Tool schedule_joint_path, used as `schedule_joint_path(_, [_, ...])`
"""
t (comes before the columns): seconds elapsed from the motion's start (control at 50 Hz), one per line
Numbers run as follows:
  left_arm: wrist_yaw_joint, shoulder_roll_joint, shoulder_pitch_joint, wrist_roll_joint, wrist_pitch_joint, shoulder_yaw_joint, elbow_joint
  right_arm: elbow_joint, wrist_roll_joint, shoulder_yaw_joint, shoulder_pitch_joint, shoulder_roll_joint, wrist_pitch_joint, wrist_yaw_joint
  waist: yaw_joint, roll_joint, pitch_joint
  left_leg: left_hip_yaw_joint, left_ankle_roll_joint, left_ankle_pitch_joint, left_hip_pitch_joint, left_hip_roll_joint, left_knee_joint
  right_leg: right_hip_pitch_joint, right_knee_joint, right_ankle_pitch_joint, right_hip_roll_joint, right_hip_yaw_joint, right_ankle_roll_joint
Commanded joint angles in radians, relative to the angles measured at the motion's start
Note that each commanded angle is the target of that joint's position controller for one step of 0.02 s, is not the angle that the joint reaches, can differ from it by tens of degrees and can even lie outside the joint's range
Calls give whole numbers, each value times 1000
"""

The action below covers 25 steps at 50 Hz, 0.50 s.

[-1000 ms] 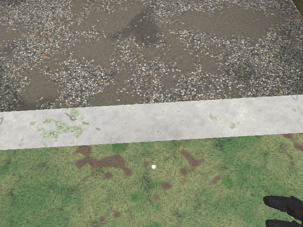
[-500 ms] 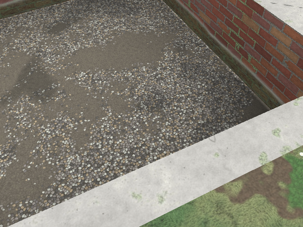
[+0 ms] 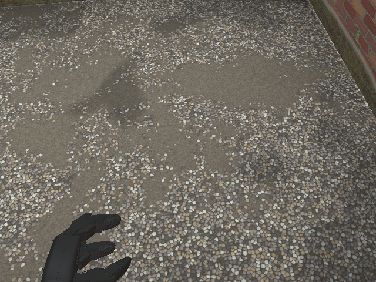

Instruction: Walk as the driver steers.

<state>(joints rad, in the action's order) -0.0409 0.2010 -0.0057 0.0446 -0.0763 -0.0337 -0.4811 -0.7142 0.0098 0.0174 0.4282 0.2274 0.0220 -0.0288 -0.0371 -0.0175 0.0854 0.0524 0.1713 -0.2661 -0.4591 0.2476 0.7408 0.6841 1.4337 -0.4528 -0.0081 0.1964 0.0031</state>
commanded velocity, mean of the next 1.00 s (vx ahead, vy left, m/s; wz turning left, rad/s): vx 1.00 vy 0.00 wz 0.92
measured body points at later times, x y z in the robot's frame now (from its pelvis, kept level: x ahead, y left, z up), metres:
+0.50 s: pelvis +0.17 -0.05 +0.01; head +0.17 +0.02 +0.45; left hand +0.19 +0.28 -0.10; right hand +0.52 -0.09 +0.03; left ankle +0.18 +0.06 -0.70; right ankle +0.23 -0.22 -0.69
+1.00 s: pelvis +0.12 +0.01 +0.01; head +0.11 +0.04 +0.46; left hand +0.05 +0.33 -0.04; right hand +0.45 +0.14 +0.04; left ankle +0.03 +0.17 -0.70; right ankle +0.19 -0.18 -0.70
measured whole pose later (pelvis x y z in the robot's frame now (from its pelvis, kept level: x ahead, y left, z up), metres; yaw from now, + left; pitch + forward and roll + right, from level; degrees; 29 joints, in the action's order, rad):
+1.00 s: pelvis +0.12 +0.01 +0.01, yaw +54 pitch -1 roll -6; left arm 0.05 0.31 -0.06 0.03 -0.04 -0.07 -0.51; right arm -0.34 -0.02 -0.12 -0.06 0.33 -0.02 -0.01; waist 0.04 -0.06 0.04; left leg 0.08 -0.10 -0.23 -0.48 -0.19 0.75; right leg 0.03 0.47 -0.40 -0.06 -0.22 -0.10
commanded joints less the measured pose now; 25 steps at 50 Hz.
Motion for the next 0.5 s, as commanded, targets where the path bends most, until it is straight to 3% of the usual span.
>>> schedule_joint_path(0.02, [-23, 73, -83, 40, 21, 3, 98, 128, -14, 14, -117, 110, 5, 46, 119, 74, -184, 366, 113, 693, -32, -195, -134, -103, -332, 81, -9, -102, -22])
schedule_joint_path(0.06, [-12, 89, 17, 24, 11, -6, 151, 131, -1, 26, -107, 140, -39, 65, 48, -6, -320, 369, 66, 849, 164, -173, -82, -154, -505, 296, 17, -108, -22])
schedule_joint_path(0.08, [-8, 114, -2, 74, 30, -2, 177, 174, 26, 8, -211, 165, -72, 80, 71, -33, -274, 336, 41, 900, 66, -95, -88, -291, -622, 381, 75, -137, -34])
schedule_joint_path(0.1, [3, 87, -7, 68, 36, -10, 189, 191, 56, -3, -247, 144, -98, 84, 83, -97, -296, 362, 32, 945, 73, -103, -94, -375, -597, 449, 99, -158, -52])
schedule_joint_path(0.12, [12, 87, -15, 67, 39, -19, 206, 227, 71, -19, -297, 127, -120, 85, 96, -116, -296, 391, 21, 910, 125, -123, -96, -397, -664, 426, 93, -146, -66])
schedule_joint_path(0.14, [32, 129, -198, 90, 33, 1, 118, 294, 75, -21, -424, 127, -126, 97, 161, -105, -384, 398, -19, 881, 76, -141, -6, -603, -557, 692, 75, -142, -48])
schedule_joint_path(0.16, [45, 156, -301, 100, 34, 10, 86, 357, 60, -33, -525, 130, -123, 100, 233, -64, -401, 365, -83, 804, 92, -131, 110, -686, -669, 689, 52, -113, -37])
schedule_joint_path(0.18, [70, 202, -214, 119, 44, 17, 101, 392, 16, -45, -390, 102, -113, 101, 135, 252, -424, 341, -186, 387, 78, -7, 348, -693, -795, 922, -76, 59, 107])
schedule_joint_path(0.2, [75, 215, -81, 123, 52, 16, 131, 387, -13, -51, -265, 82, -100, 86, 40, 528, -418, 300, -230, -223, -69, 8, 465, -751, -860, 1022, -237, 237, 239])
schedule_joint_path(0.22, [64, 192, -82, 90, 56, 18, 128, 359, -43, -30, -234, 121, -83, 76, 24, 541, -322, 268, -241, -445, -243, -63, 551, -798, -824, 1094, -323, 238, 276])
schedule_joint_path(0.24, [70, 192, -90, 64, 71, 24, 131, 353, -37, -19, -282, 150, -74, 73, 38, 364, -186, 207, -264, -440, -327, -116, 642, -711, -833, 1107, -321, 237, 275])
schedule_joint_path(0.26, [73, 200, -113, 29, 75, 33, 109, 371, -23, -20, -341, 160, -76, 75, 49, 185, -131, 140, -273, -379, -339, -181, 587, -613, -860, 1007, -298, 198, 249])
schedule_joint_path(0.28, [72, 202, -92, 19, 77, 32, 103, 413, -2, -39, -401, 141, -83, 67, 54, 63, -114, 125, -259, -320, -317, -258, 443, -525, -883, 883, -284, 168, 204])
schedule_joint_path(0.3, [74, 243, -105, 19, 94, 46, 89, 446, 6, -53, -437, 128, -94, 63, 69, 35, -115, 131, -256, -303, -294, -291, 377, -508, -882, 836, -267, 130, 173])
schedule_joint_path(0.32, [79, 275, -79, 26, 96, 52, 77, 476, 14, -72, -431, 93, -98, 60, 51, 41, -129, 113, -245, -283, -226, -321, 277, -445, -927, 755, -270, 94, 148])
schedule_joint_path(0.34, [82, 319, -47, 40, 98, 70, 64, 483, 13, -79, -425, 85, -92, 55, 40, 67, -158, 78, -228, -157, -109, -325, 281, -355, -982, 651, -276, 61, 145])
schedule_joint_path(0.36, [84, 322, -11, 45, 91, 64, 52, 480, 22, -80, -411, 93, -96, 55, 19, 82, -194, 36, -205, -71, -4, -295, 255, -310, -1023, 558, -247, -11, 135])
schedule_joint_path(0.42, [82, 298, 93, 24, 77, 43, 40, 462, 31, -46, -355, 164, -103, 41, -39, 34, -228, -14, -151, 115, 164, -258, 74, -336, -954, 440, -193, -174, 60])
schedule_joint_path(0.44, [76, 283, 87, 29, 75, 37, 37, 453, 31, -37, -328, 185, -101, 34, -37, -30, -250, 8, -134, 260, 235, -255, -6, -367, -846, 402, -141, -241, 26])
schedule_joint_path(0.46, [66, 278, 18, 41, 60, 33, 37, 487, -2, -39, -447, 229, -85, 29, 39, -234, -250, 72, -107, 639, 168, -290, -110, -487, -728, 327, -32, -326, -20])
schedule_joint_path(0.48, [67, 269, -16, 50, 44, 18, 39, 510, -15, -30, -540, 266, -77, 21, 65, -351, -295, 214, -43, 655, 115, -316, -192, -515, -633, 170, 58, -338, -67])
schedule_joint_path(0.5, [73, 278, -30, 47, 30, 17, 33, 537, 0, -36, -615, 276, -76, 18, 80, -325, -313, 306, 15, 644, 84, -363, -255, -526, -473, 92, 94, -300, -97])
